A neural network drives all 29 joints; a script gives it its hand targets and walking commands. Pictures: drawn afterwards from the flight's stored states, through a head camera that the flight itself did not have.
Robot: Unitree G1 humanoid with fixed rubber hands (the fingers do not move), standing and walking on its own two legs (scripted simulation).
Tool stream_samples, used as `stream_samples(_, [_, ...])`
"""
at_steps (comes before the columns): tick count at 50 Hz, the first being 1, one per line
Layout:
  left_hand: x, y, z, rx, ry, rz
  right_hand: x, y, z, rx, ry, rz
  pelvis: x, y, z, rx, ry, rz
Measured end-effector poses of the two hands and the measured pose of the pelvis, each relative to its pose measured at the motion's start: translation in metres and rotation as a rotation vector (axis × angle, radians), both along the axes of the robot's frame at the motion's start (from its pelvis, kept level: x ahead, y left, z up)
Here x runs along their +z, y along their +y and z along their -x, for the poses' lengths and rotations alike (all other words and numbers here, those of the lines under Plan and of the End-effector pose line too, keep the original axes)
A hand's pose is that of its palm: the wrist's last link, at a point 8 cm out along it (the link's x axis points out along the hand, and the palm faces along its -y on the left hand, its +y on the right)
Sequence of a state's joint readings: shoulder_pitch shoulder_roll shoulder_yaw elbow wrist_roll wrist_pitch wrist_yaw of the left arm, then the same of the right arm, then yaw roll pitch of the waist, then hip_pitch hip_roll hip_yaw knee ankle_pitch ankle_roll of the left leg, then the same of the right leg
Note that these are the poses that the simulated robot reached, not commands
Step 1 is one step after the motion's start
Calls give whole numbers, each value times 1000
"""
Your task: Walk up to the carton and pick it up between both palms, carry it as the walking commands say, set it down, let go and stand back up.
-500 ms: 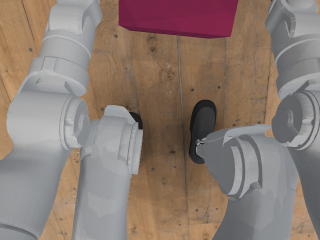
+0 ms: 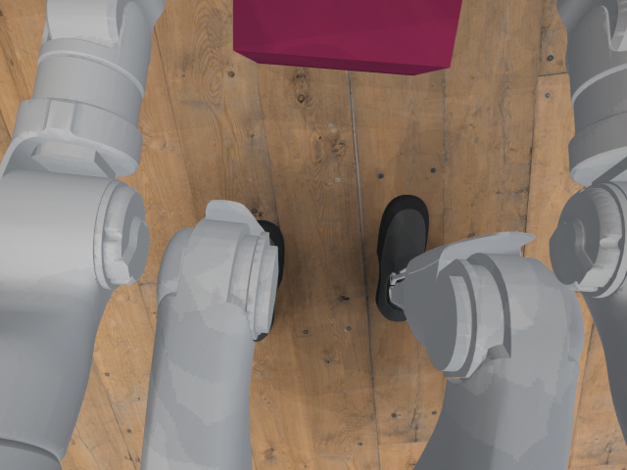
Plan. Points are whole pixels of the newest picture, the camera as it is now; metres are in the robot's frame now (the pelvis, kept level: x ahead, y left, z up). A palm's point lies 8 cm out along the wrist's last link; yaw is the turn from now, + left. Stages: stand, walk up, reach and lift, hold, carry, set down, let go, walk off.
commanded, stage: set down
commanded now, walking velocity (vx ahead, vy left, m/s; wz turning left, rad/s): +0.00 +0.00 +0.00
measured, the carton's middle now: out of the picture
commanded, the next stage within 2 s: let go in 1.22 s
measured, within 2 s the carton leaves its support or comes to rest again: neither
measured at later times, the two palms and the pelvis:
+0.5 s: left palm out of the picture +0.59 +0.19 +0.01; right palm out of the picture +0.57 -0.18 -0.01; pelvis +0.01 +0.00 +0.09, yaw +1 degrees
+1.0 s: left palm out of the picture +0.57 +0.21 +0.16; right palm out of the picture +0.56 -0.20 +0.15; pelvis +0.05 -0.01 +0.23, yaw +1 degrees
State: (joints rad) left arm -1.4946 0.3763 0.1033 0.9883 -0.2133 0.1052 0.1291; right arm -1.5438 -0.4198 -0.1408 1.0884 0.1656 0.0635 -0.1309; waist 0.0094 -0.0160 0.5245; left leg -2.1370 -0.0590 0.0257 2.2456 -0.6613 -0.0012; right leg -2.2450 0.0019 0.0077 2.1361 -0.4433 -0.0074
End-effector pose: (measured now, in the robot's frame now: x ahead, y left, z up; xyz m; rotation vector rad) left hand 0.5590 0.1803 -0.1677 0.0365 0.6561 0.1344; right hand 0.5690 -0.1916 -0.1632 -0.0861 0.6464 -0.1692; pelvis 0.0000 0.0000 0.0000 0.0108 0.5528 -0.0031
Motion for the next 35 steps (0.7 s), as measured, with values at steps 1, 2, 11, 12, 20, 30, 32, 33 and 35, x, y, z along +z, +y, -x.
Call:
stream_samples(1, [8, -1, -3, 1, -15, -2, 3, -1, 1, -4, 1, -2, 1, 0, 0, 0, -7, 0])
stream_samples(2, [18, -3, -7, 0, -32, -4, 7, -2, 2, -8, -1, -4, 2, 0, 1, 0, -15, -1])
stream_samples(11, [86, -10, -13, -12, -44, -43, 66, -11, 0, -24, -35, -14, 25, -7, 4, -1, -58, -21])
stream_samples(12, [92, -11, -14, -11, -45, -44, 72, -11, -1, -21, -33, -13, 29, -8, 4, -1, -51, -23])
stream_samples(20, [148, 0, -26, 12, -74, -46, 127, 2, -11, 5, -41, -8, 62, -8, -4, -1, 29, -28])
stream_samples(30, [212, 29, -20, 12, -44, -63, 188, 1, 2, -37, -5, -52, 114, 1, -27, -3, 193, -14])
stream_samples(32, [225, 31, -19, 7, -36, -58, 203, -3, 2, -38, -6, -60, 127, 2, -30, -4, 217, -14])
stream_samples(33, [231, 32, -19, 3, -33, -55, 210, -3, 1, -35, -9, -64, 134, 2, -32, -4, 227, -14])
stream_samples(35, [243, 32, -20, -6, -27, -50, 222, -4, 0, -24, -12, -72, 147, 2, -34, -5, 243, -15])
